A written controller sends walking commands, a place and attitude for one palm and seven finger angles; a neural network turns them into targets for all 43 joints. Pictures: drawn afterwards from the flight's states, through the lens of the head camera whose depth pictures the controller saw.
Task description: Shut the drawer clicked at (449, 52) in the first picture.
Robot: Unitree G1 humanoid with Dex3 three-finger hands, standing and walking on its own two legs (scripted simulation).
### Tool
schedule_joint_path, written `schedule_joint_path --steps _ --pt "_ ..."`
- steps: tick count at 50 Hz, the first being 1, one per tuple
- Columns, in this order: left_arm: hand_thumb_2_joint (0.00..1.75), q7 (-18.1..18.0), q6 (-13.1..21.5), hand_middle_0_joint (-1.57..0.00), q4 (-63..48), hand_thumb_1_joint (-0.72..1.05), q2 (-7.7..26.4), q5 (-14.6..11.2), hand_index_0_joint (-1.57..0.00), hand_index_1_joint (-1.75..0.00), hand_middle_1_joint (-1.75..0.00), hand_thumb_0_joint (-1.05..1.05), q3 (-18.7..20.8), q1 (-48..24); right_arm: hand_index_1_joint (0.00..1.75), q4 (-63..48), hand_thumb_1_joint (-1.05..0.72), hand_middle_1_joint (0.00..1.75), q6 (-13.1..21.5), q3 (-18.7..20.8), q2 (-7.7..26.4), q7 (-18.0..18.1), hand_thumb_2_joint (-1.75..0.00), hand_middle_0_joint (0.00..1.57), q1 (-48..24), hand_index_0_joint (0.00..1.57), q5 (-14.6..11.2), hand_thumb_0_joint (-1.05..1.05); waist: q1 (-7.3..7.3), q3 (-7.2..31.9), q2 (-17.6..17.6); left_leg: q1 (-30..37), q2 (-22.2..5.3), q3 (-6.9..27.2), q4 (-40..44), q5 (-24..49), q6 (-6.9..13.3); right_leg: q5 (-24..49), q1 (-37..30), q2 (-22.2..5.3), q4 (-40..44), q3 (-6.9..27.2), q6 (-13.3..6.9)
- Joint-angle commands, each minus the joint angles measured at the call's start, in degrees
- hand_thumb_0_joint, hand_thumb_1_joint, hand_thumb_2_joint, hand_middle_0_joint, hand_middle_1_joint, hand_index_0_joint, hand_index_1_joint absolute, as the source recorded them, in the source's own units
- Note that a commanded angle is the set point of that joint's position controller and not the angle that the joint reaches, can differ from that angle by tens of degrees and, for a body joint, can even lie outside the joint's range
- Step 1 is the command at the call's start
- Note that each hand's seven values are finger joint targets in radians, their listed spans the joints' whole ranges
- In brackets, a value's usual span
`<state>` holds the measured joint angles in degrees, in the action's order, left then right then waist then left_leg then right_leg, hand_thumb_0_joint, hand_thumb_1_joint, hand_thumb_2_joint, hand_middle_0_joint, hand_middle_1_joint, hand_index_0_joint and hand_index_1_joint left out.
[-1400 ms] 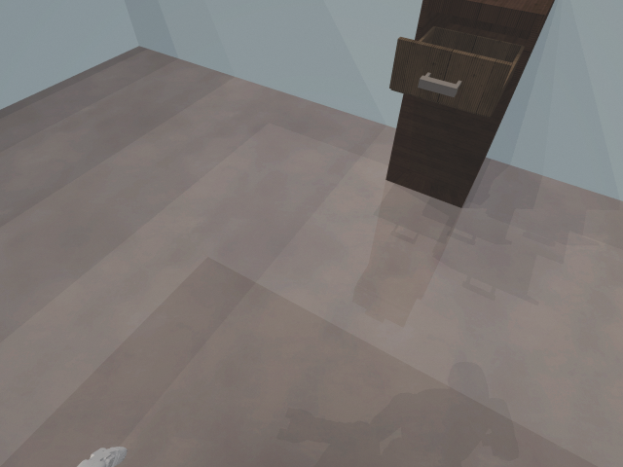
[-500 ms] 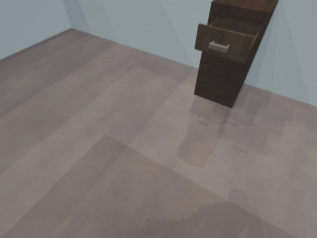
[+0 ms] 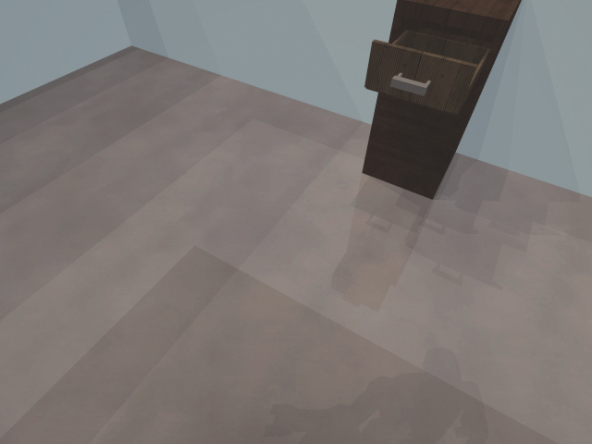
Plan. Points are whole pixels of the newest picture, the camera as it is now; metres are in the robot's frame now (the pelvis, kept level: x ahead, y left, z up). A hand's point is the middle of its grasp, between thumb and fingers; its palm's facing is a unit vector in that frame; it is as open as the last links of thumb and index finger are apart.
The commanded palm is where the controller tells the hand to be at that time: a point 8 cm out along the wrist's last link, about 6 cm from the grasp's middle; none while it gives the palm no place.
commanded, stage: look at it before walking up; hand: left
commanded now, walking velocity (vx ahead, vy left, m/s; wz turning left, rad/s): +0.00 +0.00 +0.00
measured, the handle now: (411, 82) +1.18 -0.31 -0.08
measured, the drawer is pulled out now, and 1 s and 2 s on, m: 0.27 0.27 0.27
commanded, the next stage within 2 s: walk to a spot facing it in 0.04 s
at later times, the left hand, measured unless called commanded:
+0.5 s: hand out of the picture +0.05 +0.19 -0.20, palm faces -0.06 -0.98 -0.19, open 7.4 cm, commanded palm none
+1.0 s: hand (232, 301) +0.41 +0.16 -0.18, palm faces -0.34 -0.93 -0.17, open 7.4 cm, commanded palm none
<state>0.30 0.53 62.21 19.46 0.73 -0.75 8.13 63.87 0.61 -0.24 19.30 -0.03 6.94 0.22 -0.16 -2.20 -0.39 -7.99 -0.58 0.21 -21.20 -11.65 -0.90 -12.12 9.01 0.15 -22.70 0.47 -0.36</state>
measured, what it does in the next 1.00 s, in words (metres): walks ahead, turning right: left foot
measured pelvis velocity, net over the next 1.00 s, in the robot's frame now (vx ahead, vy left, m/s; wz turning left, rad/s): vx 0.24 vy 0.01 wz -0.34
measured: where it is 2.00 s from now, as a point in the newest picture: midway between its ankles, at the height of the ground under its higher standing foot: (326, 350)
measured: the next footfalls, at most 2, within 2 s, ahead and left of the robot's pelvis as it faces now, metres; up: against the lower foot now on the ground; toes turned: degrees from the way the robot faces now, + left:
left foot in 0.64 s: +0.14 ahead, +0.12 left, +0.00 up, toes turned -2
right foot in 1.08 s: +0.40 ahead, -0.11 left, +0.00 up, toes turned -28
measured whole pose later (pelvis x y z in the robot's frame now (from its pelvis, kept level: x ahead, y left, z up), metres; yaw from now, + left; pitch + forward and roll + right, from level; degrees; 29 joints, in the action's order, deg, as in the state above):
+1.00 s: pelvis +0.24 +0.01 -0.02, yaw -19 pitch +0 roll -2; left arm 2.0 -0.1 54.4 13.0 1.9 3.8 5.8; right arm 64.3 4.2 0.5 6.0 2.0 25.8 0.9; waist 0.7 -6.3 -0.9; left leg 8.0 -3.0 -16.9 -18.8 -25.6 -0.2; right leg -9.9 33.1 0.4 -43.6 -9.7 -3.8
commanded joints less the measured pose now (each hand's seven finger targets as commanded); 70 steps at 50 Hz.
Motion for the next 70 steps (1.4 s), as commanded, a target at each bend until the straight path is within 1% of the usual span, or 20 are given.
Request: schedule_joint_path --steps 1,7,9,16,23,26,29,31,32,33,35,39,47,50,52,53,54,56,61,70 --pt "0.90 -0.95 1.10 -0.20 -3.63 0.90 11.92 -0.21 -0.20 -0.30 -0.30 0.00 2.59 -2.20 0.30 -3.73 -0.90 0.30 1.34 2.23 11.80 0.81 -0.90 0.20 -2.46 0.20 0.20 0.00 0.07 4.47 0.77 1.26 -6.22 5.24 2.71 8.17 2.21 8.33 -0.62 -7.02 3.81 6.12 -1.66" --pt "0.90 -0.97 1.04 -0.20 -3.45 0.90 11.87 -0.18 -0.20 -0.30 -0.30 0.00 2.61 -2.34 0.30 -3.71 -0.90 0.30 1.33 2.15 11.85 0.85 -0.90 0.20 -2.72 0.20 0.18 0.00 0.04 3.90 0.73 1.34 -6.32 5.32 3.23 8.79 2.19 8.97 -0.85 -6.99 3.91 5.86 -1.54" --pt "0.90 -1.09 -0.21 -0.20 -1.85 0.90 5.01 -0.13 -0.20 -0.30 -0.30 0.00 1.25 1.81 0.30 -2.25 -0.90 0.30 0.37 0.63 4.90 0.59 -0.90 0.20 0.94 0.20 0.68 0.00 0.04 4.31 0.28 1.88 -5.98 3.17 1.93 0.15 1.09 -1.12 0.47 -6.15 3.68 6.30 -0.90" --pt "0.90 0.79 -0.84 -0.20 -5.34 0.90 4.34 0.66 -0.20 -0.30 -0.30 0.00 3.36 7.85 0.30 -5.42 -0.90 0.30 0.23 2.84 6.27 0.46 -0.90 0.20 5.08 0.20 1.05 0.00 -0.52 -5.62 0.55 -6.09 -7.76 4.22 -1.25 -23.47 3.82 -21.25 11.67 -2.27 -1.10 10.87 -4.04" --pt "0.90 0.10 1.67 -0.20 -4.59 0.90 4.26 0.62 -0.20 -0.30 -0.30 0.00 5.30 16.45 0.30 -8.28 -0.90 0.30 2.89 3.14 0.86 0.76 -0.90 0.20 6.52 0.20 0.40 0.00 -1.45 -0.63 -8.01 -14.10 -3.45 -4.91 -22.41 -11.55 1.58 -0.56 1.58 -9.24 -2.73 23.97 -10.03" --pt "0.90 -1.26 2.25 -0.20 -2.02 0.90 4.66 0.96 -0.20 -0.30 -0.30 0.00 6.04 24.38 0.30 -11.75 -0.90 0.30 3.82 2.66 -1.44 0.87 -0.90 0.20 -2.64 0.20 0.41 0.00 -6.26 -2.63 -9.21 -32.01 -2.42 -4.57 -32.34 -23.00 -0.31 25.67 -14.08 -16.56 -0.04 33.30 -17.06" --pt "0.90 -1.84 2.29 -0.20 -3.10 0.90 3.18 1.22 -0.20 -0.30 -0.30 0.00 5.81 18.11 0.30 -11.14 -0.90 0.30 4.11 3.02 -2.52 0.74 -0.90 0.20 1.59 0.20 -0.17 0.00 -1.53 0.14 -6.75 -21.61 -4.26 -0.64 -21.49 -20.41 0.89 21.00 -6.50 -14.69 -3.64 27.66 -13.90" --pt "0.90 -0.95 2.20 -0.20 -5.28 0.90 1.48 0.18 -0.20 -0.30 -0.30 0.00 5.95 9.83 0.30 -5.42 -0.90 0.30 4.42 3.63 -1.42 1.16 -0.90 0.20 18.47 0.20 0.14 0.00 7.28 5.17 -0.13 10.40 -2.56 -1.89 -3.93 -6.06 1.92 13.36 14.28 -4.26 -17.14 14.52 -7.47" --pt "0.90 -0.14 2.03 -0.20 -6.84 0.90 -3.07 -0.58 -0.20 -0.30 -0.30 0.00 5.59 9.53 0.30 -2.20 -0.90 0.30 4.73 5.53 6.24 1.84 -0.90 0.20 28.06 0.20 1.24 0.00 9.37 7.81 20.13 21.27 -20.30 20.90 4.36 -8.24 5.83 -8.42 28.79 4.36 -36.98 3.98 -2.47" --pt "0.90 -0.34 2.60 -0.20 -8.17 0.90 -2.43 0.03 -0.20 -0.30 -0.30 0.00 5.64 7.57 0.30 -2.26 -0.90 0.30 4.05 4.97 5.10 1.86 -0.90 0.20 28.42 0.20 1.16 0.00 8.27 3.28 17.07 17.79 -28.31 28.27 8.43 -6.79 9.01 -18.17 33.94 2.10 -45.25 3.23 -2.42" --pt "0.90 0.34 1.85 -0.20 -7.47 0.90 -3.48 0.87 -0.20 -0.30 -0.30 0.00 5.36 3.67 0.30 -4.05 -0.90 0.30 4.28 3.54 -0.69 2.00 -0.90 0.20 22.45 0.20 0.98 0.00 5.18 -6.81 1.46 7.78 -25.76 19.20 7.97 4.78 8.48 -10.65 35.59 -3.06 -50.75 2.65 -1.86" --pt "0.90 1.35 -0.20 -0.20 -5.92 0.90 -7.46 1.15 -0.20 -0.30 -0.30 0.00 5.01 7.82 0.30 -3.53 -0.90 0.30 5.41 2.20 -4.65 2.62 -0.90 0.20 20.57 0.20 1.10 0.00 0.73 -5.84 9.19 6.16 -15.85 -3.84 5.42 26.61 1.87 -2.97 32.50 -2.89 -50.27 -1.24 -1.23" --pt "0.90 2.15 -0.11 -0.20 -10.80 0.90 -8.35 0.95 -0.20 -0.30 -0.30 0.00 3.82 -2.85 0.30 -1.54 -0.90 0.30 4.58 2.54 -3.81 2.78 -0.90 0.20 22.99 0.20 0.90 0.00 0.69 -5.44 7.88 11.02 -13.56 -14.46 3.71 50.99 3.24 3.09 21.80 2.19 -19.14 -12.85 -3.49" --pt "0.90 1.46 -0.01 -0.20 -8.62 0.90 -4.58 1.27 -0.20 -0.30 -0.30 0.00 4.91 6.73 0.30 -2.40 -0.90 0.30 4.28 3.74 -0.39 2.52 -0.90 0.20 18.86 0.20 0.55 0.00 -4.74 0.47 9.15 11.16 -15.77 -15.42 -9.41 59.56 3.91 2.15 9.10 3.72 -16.57 -12.05 -6.39" --pt "0.90 0.90 0.76 -0.20 -5.18 0.90 -0.15 1.68 -0.20 -0.30 -0.30 0.00 6.30 18.75 0.30 -3.74 -0.90 0.30 4.08 3.51 -0.63 1.95 -0.90 0.20 15.27 0.20 0.17 0.00 -10.62 5.07 5.88 -1.79 -14.11 -15.59 -32.43 41.69 2.99 4.53 -10.94 0.09 -9.87 -7.59 -8.97" --pt "0.90 0.37 1.51 -0.20 -4.75 0.90 5.12 1.47 -0.20 -0.30 -0.30 0.00 7.17 22.28 0.30 -5.02 -0.90 0.30 4.11 2.81 -5.15 1.45 -0.90 0.20 17.96 0.20 -0.78 0.00 -10.15 10.53 -6.95 -18.88 -5.64 -13.68 -54.25 -6.90 0.96 6.81 -22.84 -16.51 -4.58 17.64 -16.32" --pt "0.90 0.04 1.44 -0.20 -5.20 0.90 7.36 -0.21 -0.20 -0.30 -0.30 0.00 7.44 22.11 0.30 -7.07 -0.90 0.30 4.34 3.16 -4.95 1.53 -0.90 0.20 14.92 0.20 -0.50 0.00 -9.06 11.39 -7.00 -26.92 -2.34 -6.07 -64.27 -20.77 1.23 8.80 -21.88 -23.60 4.27 32.22 -20.70" --pt "0.90 -0.70 1.64 -0.20 -8.11 0.90 4.17 -0.35 -0.20 -0.30 -0.30 0.00 6.78 11.79 0.30 -7.38 -0.90 0.30 3.51 3.40 -4.23 1.13 -0.90 0.20 14.29 0.20 0.62 0.00 -3.64 4.48 -4.34 -28.89 -7.51 0.50 -63.45 -10.27 0.87 -5.18 -7.56 -21.53 9.05 28.59 -11.03" --pt "0.90 -0.91 3.45 -0.20 -7.81 0.90 -0.04 0.63 -0.20 -0.30 -0.30 0.00 5.52 5.92 0.30 -5.83 -0.90 0.30 0.72 3.30 -7.05 0.45 -0.90 0.20 16.33 0.20 1.46 0.00 2.93 0.64 1.42 -19.56 -10.05 -1.96 -45.52 -6.37 -1.57 0.93 12.64 -12.63 10.41 10.69 -12.40" --pt "0.90 -0.27 3.90 -0.20 -4.63 0.90 -0.53 0.66 -0.20 -0.30 -0.30 0.00 5.52 14.63 0.30 -12.27 -0.90 0.30 2.36 3.39 -7.05 -0.94 -0.90 0.20 0.02 0.20 1.25 0.00 -2.23 -0.63 -4.39 -22.33 -6.27 -4.56 -22.55 -1.89 -2.16 9.96 1.74 -10.56 7.34 12.33 -10.92"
